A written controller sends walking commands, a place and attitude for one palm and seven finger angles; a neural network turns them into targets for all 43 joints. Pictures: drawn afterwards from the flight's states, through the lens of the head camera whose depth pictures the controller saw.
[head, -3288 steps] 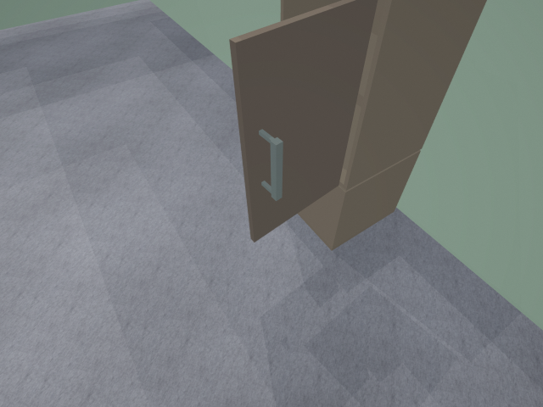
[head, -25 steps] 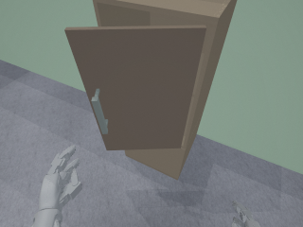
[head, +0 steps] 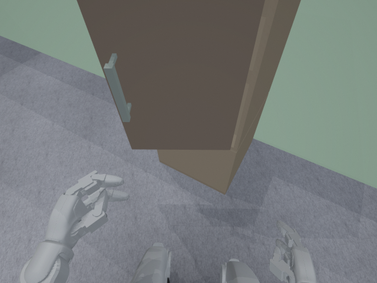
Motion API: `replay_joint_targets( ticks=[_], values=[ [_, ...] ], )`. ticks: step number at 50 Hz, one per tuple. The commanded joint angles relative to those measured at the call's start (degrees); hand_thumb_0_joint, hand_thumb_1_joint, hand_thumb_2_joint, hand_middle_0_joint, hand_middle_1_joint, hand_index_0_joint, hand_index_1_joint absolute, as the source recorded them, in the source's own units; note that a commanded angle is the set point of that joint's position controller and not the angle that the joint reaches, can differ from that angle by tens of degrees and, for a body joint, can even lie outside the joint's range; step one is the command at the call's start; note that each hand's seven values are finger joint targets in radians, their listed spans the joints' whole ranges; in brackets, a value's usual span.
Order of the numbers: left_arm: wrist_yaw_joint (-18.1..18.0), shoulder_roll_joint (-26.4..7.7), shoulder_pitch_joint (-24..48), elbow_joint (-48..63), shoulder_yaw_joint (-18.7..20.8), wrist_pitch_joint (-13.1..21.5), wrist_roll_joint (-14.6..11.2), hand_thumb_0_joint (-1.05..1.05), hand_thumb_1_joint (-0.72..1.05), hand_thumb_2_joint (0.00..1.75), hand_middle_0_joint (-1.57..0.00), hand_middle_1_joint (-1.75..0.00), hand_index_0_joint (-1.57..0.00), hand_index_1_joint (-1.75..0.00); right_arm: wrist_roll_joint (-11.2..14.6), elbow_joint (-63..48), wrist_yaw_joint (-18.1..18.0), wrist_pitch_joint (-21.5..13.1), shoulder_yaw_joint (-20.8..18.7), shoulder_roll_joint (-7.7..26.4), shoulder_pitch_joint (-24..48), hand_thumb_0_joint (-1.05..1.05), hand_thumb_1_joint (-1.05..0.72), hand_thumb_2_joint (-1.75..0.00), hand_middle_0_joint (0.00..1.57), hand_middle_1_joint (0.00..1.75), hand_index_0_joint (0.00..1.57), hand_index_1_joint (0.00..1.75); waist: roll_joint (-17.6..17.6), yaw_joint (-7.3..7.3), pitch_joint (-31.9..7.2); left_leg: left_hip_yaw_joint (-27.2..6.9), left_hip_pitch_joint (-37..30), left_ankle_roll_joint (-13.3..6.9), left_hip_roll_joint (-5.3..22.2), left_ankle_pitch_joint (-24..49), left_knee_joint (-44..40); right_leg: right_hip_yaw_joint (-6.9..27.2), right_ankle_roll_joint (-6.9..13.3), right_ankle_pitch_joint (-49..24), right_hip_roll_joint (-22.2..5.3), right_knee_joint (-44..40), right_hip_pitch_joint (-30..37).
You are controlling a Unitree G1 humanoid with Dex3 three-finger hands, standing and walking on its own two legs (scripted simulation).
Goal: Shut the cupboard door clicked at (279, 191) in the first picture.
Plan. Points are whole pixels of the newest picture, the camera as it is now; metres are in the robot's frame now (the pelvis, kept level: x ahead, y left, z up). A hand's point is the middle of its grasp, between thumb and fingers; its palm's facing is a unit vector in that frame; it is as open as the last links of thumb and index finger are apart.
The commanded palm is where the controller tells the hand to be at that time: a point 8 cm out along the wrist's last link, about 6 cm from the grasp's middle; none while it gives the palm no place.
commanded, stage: raise the hand and make a fist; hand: left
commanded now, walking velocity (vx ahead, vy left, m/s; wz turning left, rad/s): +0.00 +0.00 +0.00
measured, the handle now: (120, 90) +0.55 +0.22 +0.08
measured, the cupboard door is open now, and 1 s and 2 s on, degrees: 29 29 29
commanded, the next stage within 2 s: bring the fist close to the handle in 1.20 s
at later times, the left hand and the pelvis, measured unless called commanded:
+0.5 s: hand (73, 202) +0.24 +0.23 +0.09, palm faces +0.09 -0.99 -0.04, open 3.1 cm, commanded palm +0.22 +0.27 +0.08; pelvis +0.03 +0.03 +0.02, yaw +0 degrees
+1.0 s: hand (90, 203) +0.25 +0.20 +0.07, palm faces +0.00 -1.00 -0.03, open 3.1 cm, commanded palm +0.23 +0.26 +0.08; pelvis +0.03 +0.02 +0.02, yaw +0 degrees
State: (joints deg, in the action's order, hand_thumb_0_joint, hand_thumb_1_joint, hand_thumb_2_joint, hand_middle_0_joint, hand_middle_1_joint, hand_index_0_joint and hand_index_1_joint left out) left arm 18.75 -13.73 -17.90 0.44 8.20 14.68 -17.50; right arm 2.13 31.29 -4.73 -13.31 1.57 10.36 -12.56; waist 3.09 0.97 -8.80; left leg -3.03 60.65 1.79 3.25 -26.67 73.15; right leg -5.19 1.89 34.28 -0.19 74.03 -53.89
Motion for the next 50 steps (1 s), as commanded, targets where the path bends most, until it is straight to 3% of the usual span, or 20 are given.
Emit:
replay_joint_targets(
  ticks=[1, 2, 5, 7, 9, 13, 17, 18, 22, 25, 27, 29, 32, 34, 37, 40, 42, 46, 47, 50],
  values=[
    [-7.7, -8.4, -6.3, 13.7, 12.8, 1.3, -1.8, 0.00, 0.90, 0.90, -0.86, -1.02, -0.86, -1.02, 0.0, -11.3, -0.5, -1.9, -4.9, 7.2, 4.5, 0.00, -0.90, -0.90, 0.20, 0.30, 0.20, 0.30, -7.7, 3.71, -12.6, 1.6, -9.3, -2.8, -2.8, 5.3, -10.2, 10.1, -2.6, -3.1, -1.0, -21.6, 12.4],
    [-9.6, -8.8, -5.7, 15.4, 13.4, 4.0, -1.3, 0.00, 0.90, 0.90, -0.88, -1.04, -0.88, -1.04, -0.4, -11.0, -0.3, -2.1, -4.8, 6.9, 4.6, 0.00, -0.90, -0.90, 0.20, 0.30, 0.20, 0.30, -5.8, 3.91, -12.7, 1.4, -9.8, -2.8, -2.6, 6.8, -10.6, 8.7, -2.3, -6.3, -0.4, -20.0, 12.4],
    [-11.0, -6.2, -4.5, 16.8, 8.3, 12.8, 1.3, 0.00, 0.90, 0.90, -0.93, -1.10, -0.93, -1.10, -1.6, -8.6, 0.8, -3.0, -4.9, 7.2, 2.6, 0.00, -0.90, -0.90, 0.20, 0.30, 0.20, 0.30, -2.6, 1.21, -11.7, 0.8, -12.4, -2.8, -2.3, 10.4, -10.5, 5.2, -1.7, -15.1, 0.4, -15.3, 7.8],
    [-9.5, -4.5, -2.5, 15.8, 4.0, 16.4, 2.2, 0.00, 0.90, 0.90, -0.97, -1.14, -0.97, -1.14, -2.0, -7.7, 1.0, -3.6, -4.8, 8.3, 2.0, 0.00, -0.90, -0.90, 0.20, 0.30, 0.20, 0.30, -1.8, -1.11, -9.0, 0.5, -12.5, -3.2, -2.2, 9.1, -10.2, 4.0, -1.0, -12.2, 1.1, -14.5, 3.8],
    [-6.7, -2.7, -3.7, 13.1, 0.6, 17.4, 1.8, 0.00, 0.90, 0.90, -1.01, -1.18, -1.01, -1.18, -1.8, -7.4, 1.0, -4.1, -5.0, 9.4, 1.5, 0.00, -0.90, -0.90, 0.20, 0.30, 0.20, 0.30, -0.6, -2.22, -7.7, 0.1, -12.6, -3.1, -2.3, 5.8, -10.7, 3.6, -0.8, -7.9, 1.2, -15.4, 1.3],
    [-2.9, -5.0, -5.7, 10.9, 2.6, 13.9, -0.1, 0.00, 0.90, 0.90, -1.08, -1.26, -1.08, -1.26, -0.9, -8.4, 0.2, -4.0, -5.5, 10.7, 0.9, 0.00, -0.90, -0.90, 0.20, 0.30, 0.20, 0.30, -2.2, -1.10, -10.8, 0.2, -12.6, -3.4, -2.6, 3.3, -11.8, 4.4, -0.9, -4.5, 1.1, -17.1, 3.3],
    [-6.1, -9.2, -5.1, 18.9, 8.4, 12.0, -0.2, 0.00, 0.90, 0.90, -1.15, -1.34, -1.15, -1.34, -1.2, -9.8, 0.0, -2.8, -5.5, 10.1, 1.6, 0.00, -0.90, -0.90, 0.20, 0.30, 0.20, 0.30, 2.3, 1.75, -17.1, -0.3, -18.3, -3.1, -2.6, 8.0, -14.3, 1.7, -0.3, -11.0, 2.1, -14.3, 6.6],
    [-7.3, -8.0, -5.6, 20.8, 8.0, 12.1, -0.2, 0.00, 0.90, 0.90, -1.17, -1.36, -1.17, -1.36, -1.3, -10.2, 0.3, -2.5, -5.3, 9.7, 1.7, 0.00, -0.90, -0.90, 0.20, 0.30, 0.20, 0.30, 3.2, 1.90, -18.2, -0.5, -20.3, -2.9, -2.5, 10.2, -14.6, 1.1, -0.1, -13.3, 2.0, -13.7, 7.0],
    [-10.1, -4.9, -6.2, 20.0, 5.5, 12.4, 1.0, 0.00, 0.90, 0.90, -1.24, -1.44, -1.24, -1.44, -1.9, -10.1, 1.0, -0.9, -4.9, 9.3, 1.1, 0.00, -0.90, -0.90, 0.20, 0.30, 0.20, 0.30, 2.3, 0.44, -15.2, -1.2, -20.8, -2.6, -2.0, 12.1, -14.7, -0.1, -0.2, -15.3, 2.6, -13.4, 6.0],
    [-8.7, -2.0, -5.6, 14.9, 0.5, 10.2, 2.6, 0.00, 0.90, 0.90, -1.30, -1.50, -1.30, -1.50, -1.6, -10.6, 1.4, 0.2, -4.5, 9.9, 0.8, 0.00, -0.90, -0.90, 0.20, 0.30, 0.20, 0.30, 0.6, -1.94, -8.6, -1.7, -18.5, -2.5, -1.8, 6.4, -15.7, -0.4, -0.6, -11.7, 2.6, -15.0, 3.2],
    [-7.1, -2.1, -4.6, 12.4, -0.7, 8.2, 3.2, 0.00, 0.90, 0.90, -1.30, -1.50, -1.30, -1.50, -1.3, -11.0, 1.1, 0.7, -4.3, 10.4, 0.4, 0.00, -0.90, -0.90, 0.20, 0.30, 0.20, 0.30, -0.9, -2.49, -6.6, -2.2, -17.3, -2.8, -1.8, 3.8, -16.6, -0.2, -0.5, -10.0, 2.6, -16.2, 3.5],
    [-5.9, -3.7, -3.0, 13.0, -0.2, 7.0, 3.2, 0.00, 0.90, 0.90, -1.30, -1.50, -1.30, -1.50, -1.3, -11.9, 0.9, 0.8, -4.0, 10.8, 0.2, 0.00, -0.90, -0.90, 0.20, 0.30, 0.20, 0.30, -0.8, -2.36, -7.4, -2.1, -17.7, -2.7, -2.0, 2.6, -17.0, 0.0, -0.5, -9.3, 2.4, -16.8, 4.0],
    [-6.6, -8.0, -0.2, 18.2, 4.4, 7.7, 2.7, 0.00, 0.90, 0.90, -1.30, -1.50, -1.30, -1.50, -1.5, -12.4, 0.5, 0.8, -3.7, 10.5, 0.5, 0.00, -0.90, -0.90, 0.20, 0.30, 0.20, 0.30, 3.2, -0.63, -11.4, -2.0, -20.1, -2.6, -2.2, 4.8, -17.2, 0.3, -0.1, -10.6, 2.6, -16.2, 6.0],
    [-7.8, -8.1, -0.4, 21.2, 5.8, 9.4, 1.9, 0.00, 0.90, 0.90, -1.30, -1.50, -1.30, -1.50, -1.8, -12.5, 0.8, 0.5, -3.4, 9.7, 0.8, 0.00, -0.90, -0.90, 0.20, 0.30, 0.20, 0.30, 5.4, 0.40, -14.6, -1.7, -23.0, -2.3, -2.3, 8.6, -17.0, 0.2, 0.3, -13.0, 2.5, -15.6, 7.2],
    [-9.4, -7.7, -1.8, 19.9, 7.2, 11.2, 1.2, 0.00, 0.90, 0.90, -1.30, -1.50, -1.30, -1.50, -2.2, -11.8, 1.1, 0.6, -3.4, 9.4, 0.8, 0.00, -0.90, -0.90, 0.20, 0.30, 0.20, 0.30, 3.0, 0.49, -14.1, -1.6, -21.8, -2.3, -2.3, 10.2, -16.3, 0.0, 0.2, -14.2, 2.8, -15.5, 7.9],
    [-8.4, -3.8, -2.9, 14.1, 3.3, 10.5, 1.2, 0.00, 0.90, 0.90, -1.30, -1.50, -1.30, -1.50, -1.9, -11.3, 1.6, 0.8, -3.4, 9.8, 0.8, 0.00, -0.90, -0.90, 0.20, 0.30, 0.20, 0.30, 1.0, -1.09, -9.5, -1.1, -18.9, -2.2, -2.3, 6.7, -16.2, 0.1, -0.3, -11.8, 2.6, -16.7, 6.2],
    [-6.9, -3.1, -3.6, 11.1, 1.5, 8.9, 1.5, 0.00, 0.90, 0.90, -1.30, -1.50, -1.30, -1.50, -1.5, -11.5, 1.5, 0.9, -3.5, 10.3, 0.6, 0.00, -0.90, -0.90, 0.20, 0.30, 0.20, 0.30, 0.0, -1.43, -7.8, -1.1, -17.3, -2.6, -2.5, 4.7, -16.6, 0.6, -0.3, -10.0, 2.6, -17.7, 6.3],
    [-5.3, -5.3, -2.6, 12.3, 2.1, 7.3, 1.4, 0.00, 0.90, 0.90, -1.30, -1.50, -1.30, -1.50, -1.0, -12.2, 1.0, 0.8, -3.9, 10.8, 0.3, 0.00, -0.90, -0.90, 0.20, 0.30, 0.20, 0.30, -1.3, -1.07, -9.2, 0.0, -17.2, -2.9, -2.8, 4.7, -16.4, 2.1, -0.6, -9.0, 2.0, -19.4, 8.2],
    [-5.7, -7.2, -2.0, 13.7, 4.1, 7.7, 1.2, 0.00, 0.90, 0.90, -1.30, -1.50, -1.30, -1.50, -1.1, -12.2, 0.8, 0.7, -3.9, 10.7, 0.5, 0.00, -0.90, -0.90, 0.20, 0.30, 0.20, 0.30, -1.0, -0.45, -10.2, 0.0, -17.0, -3.0, -2.8, 5.2, -16.2, 2.3, -0.5, -8.9, 2.1, -19.3, 9.0],
    [-7.7, -8.2, -0.3, 17.4, 6.5, 11.0, 0.5, 0.00, 0.90, 0.90, -1.30, -1.50, -1.30, -1.50, -1.7, -11.8, 0.7, 0.3, -3.9, 9.9, 0.9, 0.00, -0.90, -0.90, 0.20, 0.30, 0.20, 0.30, -0.2, 0.08, -12.8, 0.5, -18.3, -2.9, -2.9, 8.1, -15.1, 2.7, -0.4, -11.8, 1.9, -18.1, 9.7]
  ],
)
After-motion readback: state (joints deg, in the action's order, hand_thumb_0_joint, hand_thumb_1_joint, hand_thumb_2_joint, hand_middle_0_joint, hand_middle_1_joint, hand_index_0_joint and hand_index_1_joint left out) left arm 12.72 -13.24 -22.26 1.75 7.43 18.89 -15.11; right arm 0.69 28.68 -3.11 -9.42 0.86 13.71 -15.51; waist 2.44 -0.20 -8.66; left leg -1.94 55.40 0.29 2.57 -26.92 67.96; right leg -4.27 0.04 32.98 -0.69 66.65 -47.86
